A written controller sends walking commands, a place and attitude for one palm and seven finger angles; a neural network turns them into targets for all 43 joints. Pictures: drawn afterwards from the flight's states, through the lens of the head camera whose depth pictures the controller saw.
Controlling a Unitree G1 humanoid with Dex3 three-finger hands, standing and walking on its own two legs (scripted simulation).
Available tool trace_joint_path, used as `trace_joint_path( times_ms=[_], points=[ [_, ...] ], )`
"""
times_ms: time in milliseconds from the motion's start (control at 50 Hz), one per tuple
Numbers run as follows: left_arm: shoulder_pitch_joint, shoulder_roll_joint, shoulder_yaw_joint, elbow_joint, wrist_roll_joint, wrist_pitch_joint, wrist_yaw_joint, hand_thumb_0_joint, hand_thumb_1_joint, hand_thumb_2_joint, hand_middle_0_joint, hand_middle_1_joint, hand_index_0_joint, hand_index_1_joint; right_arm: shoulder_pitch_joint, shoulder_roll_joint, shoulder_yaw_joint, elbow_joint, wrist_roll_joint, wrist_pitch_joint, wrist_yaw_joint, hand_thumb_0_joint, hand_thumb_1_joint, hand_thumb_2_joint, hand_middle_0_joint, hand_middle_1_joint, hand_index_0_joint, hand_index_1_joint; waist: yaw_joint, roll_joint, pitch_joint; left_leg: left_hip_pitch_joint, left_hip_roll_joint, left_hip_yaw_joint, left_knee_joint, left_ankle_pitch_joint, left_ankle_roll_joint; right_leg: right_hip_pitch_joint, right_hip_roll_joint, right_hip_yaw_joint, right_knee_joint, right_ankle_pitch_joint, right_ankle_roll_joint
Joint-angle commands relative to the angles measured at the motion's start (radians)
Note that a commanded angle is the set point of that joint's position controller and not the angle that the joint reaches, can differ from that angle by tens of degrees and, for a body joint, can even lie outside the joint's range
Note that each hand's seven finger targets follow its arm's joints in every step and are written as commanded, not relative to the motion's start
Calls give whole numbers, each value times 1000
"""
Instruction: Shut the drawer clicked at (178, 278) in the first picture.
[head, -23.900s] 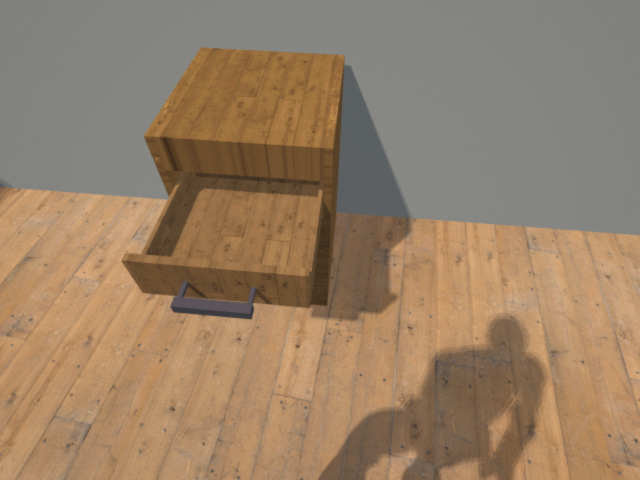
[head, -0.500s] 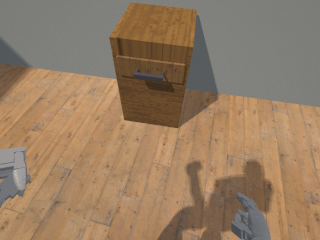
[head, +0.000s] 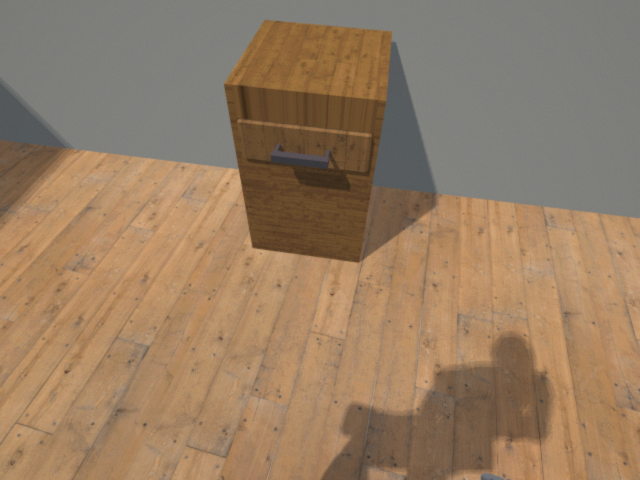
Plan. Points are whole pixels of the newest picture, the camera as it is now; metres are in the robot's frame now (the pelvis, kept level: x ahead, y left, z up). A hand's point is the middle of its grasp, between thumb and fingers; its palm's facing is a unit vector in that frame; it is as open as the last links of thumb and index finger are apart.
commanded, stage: let the arm hang, fingers relaxed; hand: left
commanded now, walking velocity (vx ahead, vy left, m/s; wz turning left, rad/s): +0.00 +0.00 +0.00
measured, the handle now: (301, 154) +0.98 +0.08 -0.23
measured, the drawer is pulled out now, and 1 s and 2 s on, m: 0.01 0.01 0.01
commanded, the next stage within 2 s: look to check the result in 0.84 s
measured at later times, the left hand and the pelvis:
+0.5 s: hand out of the picture -0.02 +0.19 -0.16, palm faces +0.01 -0.97 -0.23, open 6.9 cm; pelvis +0.00 +0.00 +0.01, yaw -1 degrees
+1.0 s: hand out of the picture -0.01 +0.15 -0.16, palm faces +0.01 -0.98 -0.18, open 7.4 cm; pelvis +0.01 -0.01 +0.01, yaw -1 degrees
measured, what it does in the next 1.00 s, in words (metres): stands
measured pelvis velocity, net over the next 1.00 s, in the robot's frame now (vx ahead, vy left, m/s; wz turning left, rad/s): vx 0.01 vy -0.01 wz -0.01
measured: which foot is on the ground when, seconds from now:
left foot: down 0.00-1.00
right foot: down 0.00-1.00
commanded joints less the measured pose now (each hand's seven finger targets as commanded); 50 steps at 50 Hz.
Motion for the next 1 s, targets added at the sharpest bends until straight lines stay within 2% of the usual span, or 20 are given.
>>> trace_joint_path(
  times_ms=[0,40,60,80,120,200,260,320,360,540,620,700,800,980],
  points=[
    [8,166,35,49,-18,-58,9,0,900,900,-840,-993,-840,-993,-6,-105,-25,-11,3,-22,-12,0,-900,-900,200,300,200,300,32,124,-45,14,119,-157,-181,196,-1,76,-44,75,-135,114,-50],
    [24,140,38,121,-22,-58,12,0,900,900,-760,-907,-760,-907,20,-86,-26,29,1,-15,-18,0,-900,-900,200,300,200,300,34,214,-38,6,124,-160,-219,101,0,91,-36,61,-158,80,-54],
    [21,143,34,150,-21,-57,10,0,900,900,-720,-863,-720,-863,32,-85,-27,44,3,-13,-20,0,-900,-900,200,300,200,300,32,228,-32,-6,127,-165,-238,50,0,98,-32,54,-164,68,-55],
    [16,146,32,173,-20,-57,9,0,900,900,-680,-820,-680,-820,48,-89,-28,56,6,-11,-22,0,-900,-900,200,300,200,300,34,179,-22,-11,136,-179,-246,34,2,100,-29,45,-170,67,-55],
    [17,132,27,223,-20,-57,7,0,900,900,-600,-733,-600,-733,78,-84,-32,88,7,-10,-26,0,-900,-900,200,300,200,300,30,133,-20,-1,143,-184,-266,-9,4,98,-32,40,-183,67,-55],
    [26,115,19,300,-22,-62,9,0,900,900,-440,-560,-440,-560,130,-75,-35,143,11,-13,-32,0,-900,-900,200,300,200,300,26,41,-7,35,147,-183,-268,22,8,80,-43,43,-202,81,-57],
    [32,101,13,341,-23,-65,14,0,900,900,-320,-430,-320,-430,163,-64,-34,178,12,-15,-36,0,-900,-900,200,300,200,300,20,4,7,63,145,-174,-263,71,8,61,-47,50,-206,99,-56],
    [42,89,12,374,-24,-67,19,0,900,900,-200,-300,-200,-300,181,-47,-31,209,13,-19,-38,0,-900,-900,200,300,200,300,19,8,11,82,142,-162,-258,115,8,58,-51,54,-208,110,-55],
    [47,81,11,392,-24,-68,22,0,900,900,-200,-300,-200,-300,187,-36,-30,226,14,-18,-39,0,-900,-900,200,300,200,300,18,-19,25,88,139,-152,-253,128,6,50,-52,57,-213,114,-53],
    [56,46,12,424,-22,-70,28,0,900,900,-200,-300,-200,-300,200,10,-29,271,12,-18,-41,0,-900,-900,200,300,200,300,17,0,86,69,129,-137,-268,90,-1,22,-48,69,-220,101,-51],
    [56,36,13,428,-22,-73,29,0,900,900,-200,-300,-200,-300,204,21,-29,282,12,-21,-42,0,-900,-900,200,300,200,300,18,1,80,72,127,-133,-264,103,-3,27,-48,71,-219,110,-52],
    [62,29,15,432,-23,-74,29,0,900,900,-200,-300,-200,-300,209,30,-30,285,12,-24,-45,0,-900,-900,200,300,200,300,20,28,71,76,128,-127,-257,128,-3,37,-49,69,-218,124,-54],
    [64,24,16,437,-25,-78,29,0,900,900,-200,-300,-200,-300,216,35,-31,293,13,-25,-47,0,-900,-900,200,300,200,300,18,5,46,99,126,-119,-237,176,-5,51,-51,71,-221,153,-56],
    [70,16,17,442,-26,-81,33,0,900,900,-200,-300,-200,-300,226,38,-31,302,15,-25,-51,0,-900,-900,200,300,200,300,17,5,35,117,127,-113,-223,220,-9,62,-49,73,-219,184,-61]
  ],
)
